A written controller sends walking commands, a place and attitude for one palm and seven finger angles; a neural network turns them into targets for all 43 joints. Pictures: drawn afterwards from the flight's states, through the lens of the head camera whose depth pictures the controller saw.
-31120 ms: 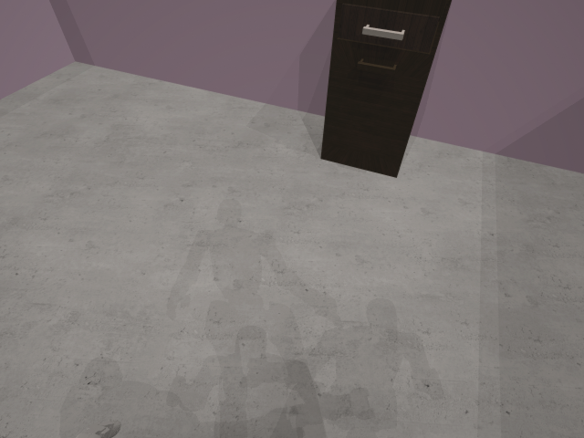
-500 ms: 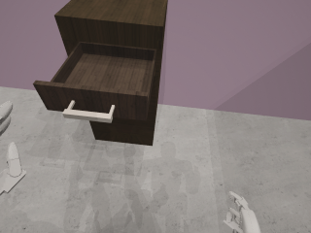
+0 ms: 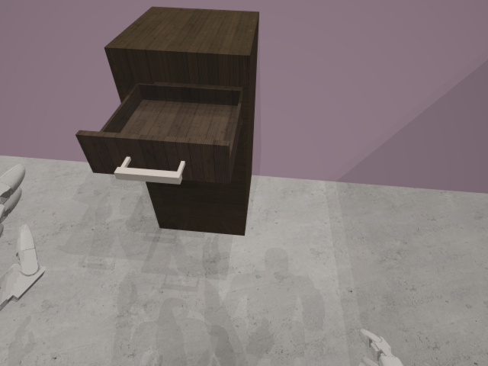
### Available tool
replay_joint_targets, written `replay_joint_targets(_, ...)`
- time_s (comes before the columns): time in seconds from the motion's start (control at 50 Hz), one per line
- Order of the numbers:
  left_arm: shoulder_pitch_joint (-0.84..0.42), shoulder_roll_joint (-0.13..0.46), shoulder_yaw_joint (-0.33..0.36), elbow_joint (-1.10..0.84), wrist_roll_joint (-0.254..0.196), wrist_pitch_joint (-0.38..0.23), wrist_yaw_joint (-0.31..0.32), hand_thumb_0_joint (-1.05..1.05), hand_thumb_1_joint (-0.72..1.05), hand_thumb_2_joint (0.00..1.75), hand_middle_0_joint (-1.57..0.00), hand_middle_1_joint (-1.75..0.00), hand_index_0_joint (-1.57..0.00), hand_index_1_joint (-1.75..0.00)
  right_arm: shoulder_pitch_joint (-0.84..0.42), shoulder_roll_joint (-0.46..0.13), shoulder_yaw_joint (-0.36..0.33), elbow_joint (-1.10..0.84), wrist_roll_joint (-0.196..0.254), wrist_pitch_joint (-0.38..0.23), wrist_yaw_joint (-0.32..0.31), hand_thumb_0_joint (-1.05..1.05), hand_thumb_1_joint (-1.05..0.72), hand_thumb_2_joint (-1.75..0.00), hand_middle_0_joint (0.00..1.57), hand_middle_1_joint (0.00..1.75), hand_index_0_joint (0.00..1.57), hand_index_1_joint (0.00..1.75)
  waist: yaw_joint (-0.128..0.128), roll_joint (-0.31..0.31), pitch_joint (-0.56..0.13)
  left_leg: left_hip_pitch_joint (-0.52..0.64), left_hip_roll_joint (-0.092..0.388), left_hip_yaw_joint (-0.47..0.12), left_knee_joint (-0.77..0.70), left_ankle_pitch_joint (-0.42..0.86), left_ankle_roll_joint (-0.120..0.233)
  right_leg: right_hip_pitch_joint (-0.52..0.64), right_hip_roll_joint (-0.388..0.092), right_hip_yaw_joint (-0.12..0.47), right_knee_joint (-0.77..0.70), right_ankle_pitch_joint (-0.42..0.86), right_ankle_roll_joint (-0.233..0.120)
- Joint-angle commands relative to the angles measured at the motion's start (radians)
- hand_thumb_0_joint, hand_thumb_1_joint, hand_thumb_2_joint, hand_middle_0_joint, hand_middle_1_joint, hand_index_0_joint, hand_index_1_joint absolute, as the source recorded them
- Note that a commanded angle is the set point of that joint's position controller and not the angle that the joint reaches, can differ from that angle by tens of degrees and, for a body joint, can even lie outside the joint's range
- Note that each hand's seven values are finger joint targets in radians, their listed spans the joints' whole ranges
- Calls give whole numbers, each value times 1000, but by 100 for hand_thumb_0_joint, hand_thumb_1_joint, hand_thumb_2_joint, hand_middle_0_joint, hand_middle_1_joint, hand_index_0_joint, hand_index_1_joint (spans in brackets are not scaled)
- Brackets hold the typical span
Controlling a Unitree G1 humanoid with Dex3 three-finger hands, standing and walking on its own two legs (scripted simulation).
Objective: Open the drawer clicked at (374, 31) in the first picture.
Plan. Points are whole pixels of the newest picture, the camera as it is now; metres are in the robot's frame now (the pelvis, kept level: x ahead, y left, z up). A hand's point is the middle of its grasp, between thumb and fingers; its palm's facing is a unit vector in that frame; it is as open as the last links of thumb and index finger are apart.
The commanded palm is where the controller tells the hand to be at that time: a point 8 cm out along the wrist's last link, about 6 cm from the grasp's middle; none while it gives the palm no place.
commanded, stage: stop stepping back and stand still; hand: left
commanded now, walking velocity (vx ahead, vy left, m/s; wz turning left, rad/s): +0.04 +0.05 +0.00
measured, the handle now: (151, 169) +0.57 +0.27 -0.03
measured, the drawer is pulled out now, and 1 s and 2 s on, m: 0.30 0.30 0.30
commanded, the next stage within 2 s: let the arm hang, fingers relaxed in 0.28 s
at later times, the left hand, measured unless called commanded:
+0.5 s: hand (88, 310) +0.20 +0.25 +0.03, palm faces +0.18 -0.87 -0.46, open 7.4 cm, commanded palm none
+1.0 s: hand out of the picture -0.06 +0.20 -0.16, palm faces +0.04 -0.97 -0.25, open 7.3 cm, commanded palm none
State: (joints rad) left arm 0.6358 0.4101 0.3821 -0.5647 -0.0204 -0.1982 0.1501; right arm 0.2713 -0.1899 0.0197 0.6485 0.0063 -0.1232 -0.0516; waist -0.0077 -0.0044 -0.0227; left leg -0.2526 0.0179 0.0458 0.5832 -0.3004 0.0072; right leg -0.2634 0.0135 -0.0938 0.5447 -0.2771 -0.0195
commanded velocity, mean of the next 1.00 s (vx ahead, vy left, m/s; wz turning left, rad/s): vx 0.00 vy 0.00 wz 0.00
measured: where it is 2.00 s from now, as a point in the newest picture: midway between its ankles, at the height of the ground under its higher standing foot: outside the picture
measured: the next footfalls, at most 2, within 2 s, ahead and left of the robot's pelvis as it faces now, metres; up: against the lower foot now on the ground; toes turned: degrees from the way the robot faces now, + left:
left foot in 0.24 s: +0.05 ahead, +0.12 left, +0.00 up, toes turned +3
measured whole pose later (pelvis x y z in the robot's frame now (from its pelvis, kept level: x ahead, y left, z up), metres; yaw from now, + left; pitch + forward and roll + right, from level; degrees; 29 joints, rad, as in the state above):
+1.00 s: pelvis -0.02 +0.00 +0.01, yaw +0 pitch -2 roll +0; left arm 0.35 0.20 0.02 1.10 0.01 0.03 0.02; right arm 0.36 -0.16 -0.01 1.07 -0.02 0.04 -0.02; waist 0.00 0.02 0.07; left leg -0.23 0.02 0.03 0.45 -0.19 0.01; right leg -0.23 0.04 -0.11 0.39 -0.14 -0.07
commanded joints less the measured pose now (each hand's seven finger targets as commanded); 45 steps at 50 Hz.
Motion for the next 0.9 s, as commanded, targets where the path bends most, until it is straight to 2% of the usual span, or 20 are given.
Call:
replay_joint_targets(0.0, -120, 147, 95, -119, -15, -53, 10, 0, 90, 90, -20, -30, -20, -30, -147, -137, -76, -161, 12, -23, -8, 0, -90, -90, 20, 30, 20, 30, -14, -229, 27, -278, -19, -21, 305, -160, 25, 99, -354, 518, -390, -240, -160)
replay_joint_targets(0.02, -101, 112, 69, -116, -10, -58, 3, 0, 90, 90, -20, -30, -20, -30, -123, -142, -89, -149, 14, -17, -2, 0, -90, -90, 20, 30, 20, 30, -19, -167, 7, -239, -11, -53, 389, -138, 17, 39, -340, 495, -416, -321, -141)
replay_joint_targets(0.06, -28, 106, 73, -146, -18, -56, -1, 0, 90, 90, -20, -30, -20, -30, -134, -135, -80, -156, 9, 2, 8, 0, -90, -90, 20, 30, 20, 30, -28, -83, -11, -213, 11, -59, 342, -68, 12, 17, -313, 400, -356, -173, -145)
replay_joint_targets(0.12, -9, 123, 71, -257, -10, -65, 12, 0, 90, 90, -20, -30, -20, -30, -165, -103, -51, -185, -1, -7, -2, 0, -90, -90, 20, 30, 20, 30, -13, -99, -16, -46, 12, -12, 92, -59, 26, -73, -266, 258, -348, -163, -128)
replay_joint_targets(0.16, 9, 137, 76, -299, -6, -59, 30, 0, 90, 90, -20, -30, -20, -30, -161, -103, -43, -183, -6, -18, -19, 0, -90, -90, 20, 30, 20, 30, -16, -35, -12, 61, -1, 8, -127, -2, 29, -83, -213, 213, -317, -203, -87)
replay_joint_targets(0.18, 7, 135, 74, -307, -4, -63, 37, 0, 90, 90, -20, -30, -20, -30, -148, -111, -41, -184, -9, -25, -25, 0, -90, -90, 20, 30, 20, 30, -15, 27, -5, 80, 12, -14, -203, -8, 35, -72, -181, 201, -274, -198, -63)
replay_joint_targets(0.22, -11, 128, 72, -330, -10, -75, 44, 0, 90, 90, -20, -30, -20, -30, -150, -142, -53, -199, -15, -33, -29, 0, -90, -90, 20, 30, 20, 30, 1, 201, 7, 23, 149, -218, -318, -25, 86, -24, -72, 145, -106, -82, -7)
replay_joint_targets(0.24, -15, 140, 84, -325, -6, -73, 47, 0, 90, 90, -20, -30, -20, -30, -153, -140, -54, -202, -6, -36, -25, 0, -90, -90, 20, 30, 20, 30, 8, 210, -15, 1, 188, -246, -301, 68, 98, 19, -45, 109, -54, 6, 12)
replay_joint_targets(0.34, 3, 115, 87, -215, -18, -62, 35, 0, 90, 90, -20, -30, -20, -30, -153, -129, -52, -192, 9, -38, -21, 0, -90, -90, 20, 30, 20, 30, -10, 77, 4, -99, 95, -126, -239, 20, 45, 122, -73, 142, -160, 86, 9)
replay_joint_targets(0.36, -129, -39, -316, 629, 84, 66, -107, 0, 90, 90, -20, -30, -20, -30, -151, -237, -113, 80, -5, -108, 59, 0, -90, -90, 20, 30, 20, 30, -65, 55, 8, -39, 93, -86, -43, 243, 21, -40, -138, 87, -43, 294, -16)
replay_joint_targets(0.4, -117, -61, -262, 657, 71, 187, -143, 0, 90, 90, -20, -30, -20, -30, -28, -182, -96, 52, -2, 7, 61, 0, -90, -90, 20, 30, 20, 30, -32, -26, -59, -15, 95, -83, -35, 311, 17, 0, -135, 107, -31, 333, -23)
replay_joint_targets(0.46, -245, -58, -283, 797, 63, 186, -145, 0, 90, 90, -20, -30, -20, -30, -38, -150, -72, 58, -9, 58, 58, 0, -90, -90, 20, 30, 20, 30, -18, -203, -84, -28, 50, -92, 14, 255, 22, 17, -168, 139, -51, 333, -62)
replay_joint_targets(0.48, -262, -52, -288, 850, 61, 190, -145, 0, 90, 90, -20, -30, -20, -30, -47, -154, -67, 62, -14, 71, 55, 0, -90, -90, 20, 30, 20, 30, -14, -209, -69, -31, 37, -94, 6, 223, 23, 21, -184, 154, -65, 329, -72)
replay_joint_targets(0.54, -341, -42, -305, 1031, 55, 208, -139, 0, 90, 90, -20, -30, -20, -30, -72, -142, -54, 95, -25, 108, 49, 0, -90, -90, 20, 30, 20, 30, -9, -142, 28, -17, 33, -111, -57, 177, 29, -37, -171, 169, -130, 146, -67)
replay_joint_targets(0.58, -364, -55, -321, 1136, 48, 217, -134, 0, 90, 90, -20, -30, -20, -30, -80, -129, -39, 130, -30, 118, 47, 0, -90, -90, 20, 30, 20, 30, 3, 28, 94, -65, 70, -161, -163, 161, 43, -24, -114, 149, -137, 22, -41)
replay_joint_targets(0.62, -343, -60, -328, 1245, 43, 213, -132, 0, 90, 90, -20, -30, -20, -30, -84, -130, -34, 168, -29, 118, 42, 0, -90, -90, 20, 30, 20, 30, 19, 124, 89, -97, 77, -166, -220, 91, 43, 51, -97, 158, -155, 14, -36)
replay_joint_targets(0.7, -304, -98, -321, 1394, 42, 200, -128, 0, 90, 90, -20, -30, -20, -30, -11, -91, -38, 237, -28, 126, 32, 0, -90, -90, 20, 30, 20, 30, 17, 171, 8, -41, 57, -124, -227, -29, 31, 102, -114, 171, -232, -49, -49)
replay_joint_targets(0.74, -308, -86, -329, 1448, 39, 198, -129, 0, 90, 90, -20, -30, -20, -30, 24, -77, -39, 271, -26, 131, 32, 0, -90, -90, 20, 30, 20, 30, 14, 152, -11, -26, 51, -113, -223, -34, 29, 112, -123, 172, -246, -67, -55)
replay_joint_targets(0.78, -314, -94, -334, 1490, 38, 195, -128, 0, 90, 90, -20, -30, -20, -30, 64, -72, -44, 299, -23, 136, 29, 0, -90, -90, 20, 30, 20, 30, 5, 57, -1, 4, 59, -108, -216, -16, 30, 84, -128, 170, -277, -95, -54)
replay_joint_targets(0.88, -308, -113, -346, 1580, 34, 198, -125, 0, 90, 90, -20, -30, -20, -30, 126, -53, -43, 369, -24, 145, 24, 0, -90, -90, 20, 30, 20, 30, -6, 12, 141, -2, 65, -106, -233, -34, 35, -34, -119, 174, -323, -190, -53)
